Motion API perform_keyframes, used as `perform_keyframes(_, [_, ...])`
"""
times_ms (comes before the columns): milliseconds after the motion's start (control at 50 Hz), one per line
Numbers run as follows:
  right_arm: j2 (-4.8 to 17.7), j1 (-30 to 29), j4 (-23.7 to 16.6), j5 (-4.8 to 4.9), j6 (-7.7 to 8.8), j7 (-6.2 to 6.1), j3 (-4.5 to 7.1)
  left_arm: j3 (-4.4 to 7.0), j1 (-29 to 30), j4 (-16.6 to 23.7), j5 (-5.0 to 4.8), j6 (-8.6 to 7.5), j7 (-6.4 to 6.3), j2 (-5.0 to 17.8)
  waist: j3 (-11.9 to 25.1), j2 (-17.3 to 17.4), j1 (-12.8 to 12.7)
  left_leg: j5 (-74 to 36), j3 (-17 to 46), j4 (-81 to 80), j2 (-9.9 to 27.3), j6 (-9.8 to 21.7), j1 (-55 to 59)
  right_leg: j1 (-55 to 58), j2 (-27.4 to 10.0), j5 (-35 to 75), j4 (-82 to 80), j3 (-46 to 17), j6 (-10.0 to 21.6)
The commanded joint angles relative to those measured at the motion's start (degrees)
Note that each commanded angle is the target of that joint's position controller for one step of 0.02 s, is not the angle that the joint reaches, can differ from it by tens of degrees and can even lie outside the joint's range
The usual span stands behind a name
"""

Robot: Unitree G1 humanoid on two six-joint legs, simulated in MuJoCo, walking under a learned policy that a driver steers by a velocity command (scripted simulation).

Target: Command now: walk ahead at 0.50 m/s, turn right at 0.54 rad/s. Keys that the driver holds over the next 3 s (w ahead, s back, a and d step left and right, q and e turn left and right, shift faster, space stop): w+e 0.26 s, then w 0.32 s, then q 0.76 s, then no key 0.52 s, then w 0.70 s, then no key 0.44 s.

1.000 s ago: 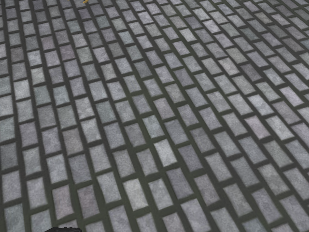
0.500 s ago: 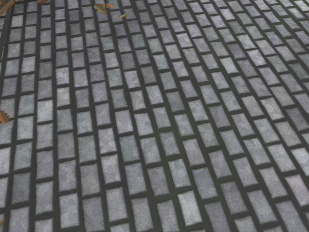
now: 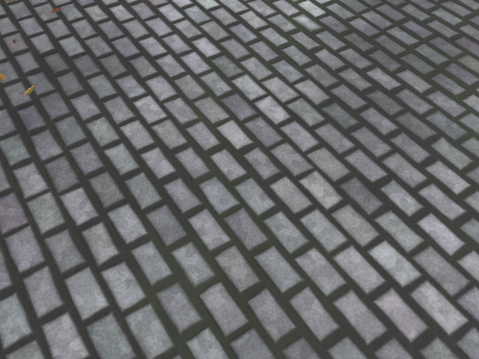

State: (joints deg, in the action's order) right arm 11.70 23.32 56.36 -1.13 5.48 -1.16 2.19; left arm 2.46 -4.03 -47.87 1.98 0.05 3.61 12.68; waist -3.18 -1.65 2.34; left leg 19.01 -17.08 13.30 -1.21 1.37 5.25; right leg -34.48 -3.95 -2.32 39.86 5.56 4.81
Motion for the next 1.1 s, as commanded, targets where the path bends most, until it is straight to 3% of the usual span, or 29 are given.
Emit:
perform_keyframes(20, [9.5, 1.4, -1.6, -0.17, -0.28, -0.74, 1.97, 0.54, 3.2, 4.5, 0.22, -0.7, -0.03, 3.1, -1.6, 6.4, -1.6, -50.8, 2.4, 3.3, 17.1, 5.0, 1.0, 2.6, 3.4, -5.6, -3.0, 3.5, 3.0])
perform_keyframes(60, [11.4, 0.6, -1.8, -0.32, -1.3, -0.91, 2.53, 1.44, -3.3, 2.9, 0.21, -0.83, -0.62, 4.6, 2.5, 7.6, -4.6, -63.8, 1.4, 15.3, 17.4, 4.8, 2.3, 10.3, 7.5, -12.0, -4.0, 4.9, 5.7])
perform_keyframes(80, [12.2, 0.2, -2.1, -0.22, -1.92, -0.75, 2.76, 2.28, -9.6, 1.1, 0.27, -1.3, -1.07, 5.9, 6.3, 7.0, -7.2, -61.5, 1.2, 25.8, 17.2, 4.5, 0.0, 18.1, 9.3, -12.8, -7.0, 4.4, 7.3])
perform_keyframes(100, [12.0, -1.0, -3.3, -0.07, -2.11, -0.45, 2.73, 3.81, -18.7, -1.6, 0.97, -1.75, -1.89, 9.2, 11.1, 3.1, -11.7, -48.2, 0.7, 41.5, 15.9, 2.5, -9.7, 31.8, 6.5, -13.1, -12.1, -2.1, 9.9])
perform_keyframes(120, [4.7, 1.5, -7.2, 0.63, -1.7, 0.64, 1.28, 5.67, -19.1, -1.1, 1.23, -1.59, -2.71, 16.6, 16.0, -10.3, -7.9, 1.6, 1.8, 63.0, 6.5, -1.0, -35.4, 50.7, -11.7, -13.5, -14.0, -30.4, 18.0])
perform_keyframes(140, [8.9, -5.4, -10.1, 0.37, -0.85, 1.1, 2.08, 5.92, -20.2, -0.2, -0.73, -0.72, -2.81, 17.7, 18.8, -5.7, -9.8, 11.8, 15.1, 71.8, -0.3, -2.0, -45.9, 52.8, -16.0, -13.9, -23.6, -49.6, 21.5])
perform_keyframes(160, [8.7, -10.2, -11.5, 0.5, -0.05, 1.41, 1.87, 5.5, -17.3, -0.7, -1.11, -0.4, -3.39, 16.2, 10.1, -1.4, -8.8, 5.6, 18.6, 69.8, 4.2, -1.2, -51.1, 47.5, -15.0, -10.7, -24.8, -39.3, 19.3])
perform_keyframes(200, [8.4, -8.5, -10.3, 0.31, 0.4, 1.15, 1.76, 4.06, -11.7, -0.4, -1.58, -1.12, -3.72, 10.5, 2.4, 4.0, -3.6, -0.6, 18.7, 58.9, 7.9, -1.1, -44.3, 33.3, -9.6, 1.9, -26.0, -28.0, 14.1])
perform_keyframes(240, [7.8, -6.9, -9.8, -1.66, -1.78, 1.18, 1.73, 3.08, -10.2, -0.2, -2.26, -2.38, -3.72, 7.9, 2.4, 3.9, -1.0, -1.2, 19.0, 54.4, 8.7, -2.3, -37.3, 27.0, -4.8, 12.8, -26.0, -21.3, 11.7])
perform_keyframes(260, [6.6, -5.9, -10.4, -1.77, -2.72, 1.49, 1.51, 3.26, -10.9, -0.2, -2.26, -2.98, -3.66, 9.3, 4.2, 1.8, -0.3, -0.8, 18.3, 52.6, 8.0, -3.2, -36.8, 26.7, -4.7, 13.5, -26.4, -21.3, 12.7])
perform_keyframes(320, [6.2, -10.1, -11.6, -1.51, -3.81, 2.06, 1.27, 3.27, -14.0, -1.0, -1.96, -3.83, -3.39, 10.0, 2.3, 1.2, -1.4, -6.5, 16.8, 45.6, 8.5, -4.2, -39.5, 25.7, -3.1, 12.4, -28.9, -18.8, 11.4])
perform_keyframes(420, [6.1, -19.9, -14.5, -1.07, -3.74, 2.59, 0.86, 2.64, -20.6, -2.9, -1.98, -4.13, -3.47, 9.3, 0.8, -1.1, -5.5, -17.4, 16.0, 32.4, 7.7, -3.4, -43.9, 32.5, -2.6, 15.4, -29.3, -17.5, 7.1])
perform_keyframes(540, [6.4, -28.2, -17.7, -0.51, -2.84, 3.13, 0.24, 1.97, -24.6, -4.7, -0.97, -4.19, -4.38, 9.6, -1.4, -2.0, -8.0, -17.6, 14.4, 22.2, 4.6, -0.5, -44.0, 40.6, -5.2, 20.4, -27.2, -17.8, 6.9])
perform_keyframes(580, [7.2, -25.8, -17.6, -0.39, -2.43, 3.03, 0.45, 1.98, -23.1, -4.9, -0.73, -4.31, -4.77, 10.5, -1.5, -2.5, -5.8, -14.1, 14.3, 19.1, 3.1, 1.5, -39.0, 41.0, -6.3, 27.1, -25.1, -17.2, 6.0])
perform_keyframes(600, [7.6, -21.4, -16.1, -0.41, -2.15, 2.67, 0.72, 1.95, -21.4, -4.9, -0.59, -4.42, -4.92, 10.9, -0.3, -2.9, -3.6, -12.1, 13.5, 17.5, 1.2, 2.7, -33.3, 40.6, -5.6, 37.1, -21.3, -15.3, 4.7])
perform_keyframes(620, [8.6, -14.7, -13.7, -0.43, -1.7, 2.07, 1.23, 1.96, -20.8, -5.2, -0.41, -4.5, -4.93, 11.1, 3.1, -3.0, -1.1, -11.7, 12.5, 16.0, -1.2, 3.8, -25.9, 40.9, -4.4, 45.7, -13.9, -13.9, 3.5])
perform_keyframes(640, [9.1, -6.1, -10.9, -0.85, -0.92, 1.42, 1.59, 1.82, -19.8, -5.4, -0.9, -4.64, -4.85, 11.0, 7.3, -1.6, 3.1, -19.2, 12.8, 11.4, -0.7, 5.3, -15.2, 37.9, -2.0, 44.5, -3.5, -11.5, 2.0])
perform_keyframes(660, [12.5, 2.6, -8.8, -2.01, -0.38, 0.68, 2.35, 1.14, -20.3, -3.9, -1.59, -5.13, -4.91, 9.0, 14.0, 2.8, 5.4, -31.8, 23.0, 14.0, 9.7, 7.8, -0.3, 27.4, 1.2, 25.4, 11.4, -9.6, 0.6])
perform_keyframes(680, [18.4, 3.7, -8.1, -1.84, -0.82, 1.11, 3.87, 0.46, -30.1, -4.7, -3.99, -4.81, -4.78, 4.1, 21.6, 17.8, 0.9, -57.4, 48.0, 14.0, 26.7, 20.2, 13.6, 10.1, 12.5, -25.7, 33.8, -5.3, -2.7])
perform_keyframes(700, [14.5, 1.4, -8.3, 1.5, -1.47, 1.99, 3.27, 1.32, -27.5, -5.3, -1.26, -4.33, -5.23, 9.1, 21.0, 7.9, 0.3, -62.8, 50.0, 11.4, 24.0, 20.1, 9.2, 8.2, 9.9, -27.0, 37.6, -10.3, -2.4])
perform_keyframes(720, [11.3, -4.9, -9.2, 1.86, -1.39, 2.15, 2.33, 1.14, -21.9, -3.9, -0.77, -4.33, -5.09, 8.1, 12.8, 5.4, -1.3, -62.7, 41.0, 10.7, 21.4, 18.6, 2.4, 5.3, 7.0, -23.0, 36.6, -10.6, -2.9])
perform_keyframes(740, [8.7, -8.1, -9.6, 1.43, -1.45, 2.21, 1.66, 0.86, -18.0, -2.9, -0.36, -4.38, -4.92, 7.6, 8.3, 3.0, -1.5, -60.4, 36.4, 8.7, 18.1, 16.8, -2.8, 4.0, 5.2, -21.0, 33.9, -9.8, -3.2])
perform_keyframes(760, [8.1, -8.7, -9.5, 1.47, -1.54, 1.88, 1.46, 0.99, -15.6, -2.0, -0.15, -3.76, -4.66, 7.7, 6.1, 3.4, -2.1, -58.2, 33.4, 6.9, 15.5, 15.3, -6.4, 4.0, 3.9, -19.8, 31.8, -9.4, -3.6])
perform_keyframes(780, [8.0, -8.9, -8.9, 1.59, -1.8, 1.6, 1.31, 0.85, -16.1, -1.5, 0.21, -2.88, -4.33, 7.3, 5.8, 4.4, -3.5, -56.7, 31.2, 5.6, 13.3, 14.2, -10.0, 6.4, 3.4, -19.0, 29.2, -9.1, -4.3])
perform_keyframes(840, [10.8, -8.0, -8.4, 1.04, -2.03, 1.65, 2.1, 0.47, -16.8, -0.8, -0.09, -1.0, -4.26, 5.7, 7.9, 4.7, -5.2, -58.0, 28.8, 5.2, 11.4, 14.0, -15.0, 9.8, 4.0, -18.5, 24.2, -7.7, -6.4])
perform_keyframes(900, [12.1, -7.3, -8.9, 0.59, -3.1, 1.55, 2.67, 0.41, -13.2, 0.7, -0.18, 0.16, -4.77, 6.0, 8.1, 5.8, -4.6, -48.3, 29.7, 4.4, 10.2, 13.5, -18.1, 8.9, 3.7, -16.7, 19.1, -7.1, -7.4])
perform_keyframes(960, [12.5, -6.0, -9.5, 0.46, -4.46, 1.38, 3.17, 0.51, -8.3, 2.3, -0.38, 1.16, -5.07, 6.7, 7.3, 6.9, -2.9, -30.5, 33.4, 2.9, 9.4, 12.2, -19.4, 7.6, 3.4, -14.6, 15.2, -7.7, -7.7])
perform_keyframes(1040, [13.0, -4.9, -10.1, 0.09, -5.9, 1.08, 3.92, 0.35, -3.3, 4.2, -0.86, 1.35, -5.53, 6.8, 4.9, 8.2, -0.8, -15.4, 38.9, 2.9, 9.0, 11.7, -18.5, 6.5, 4.2, -15.9, 9.2, -8.9, -7.6])
perform_keyframes(1100, [13.3, -5.2, -10.8, -0.28, -6.74, 1.03, 4.41, 0.08, -2.8, 5.1, -1.63, 0.67, -6.06, 6.9, 4.7, 9.1, -0.3, -19.0, 42.4, 5.3, 9.2, 11.7, -17.0, 9.0, 5.7, -19.4, 3.8, -9.3, -6.8])
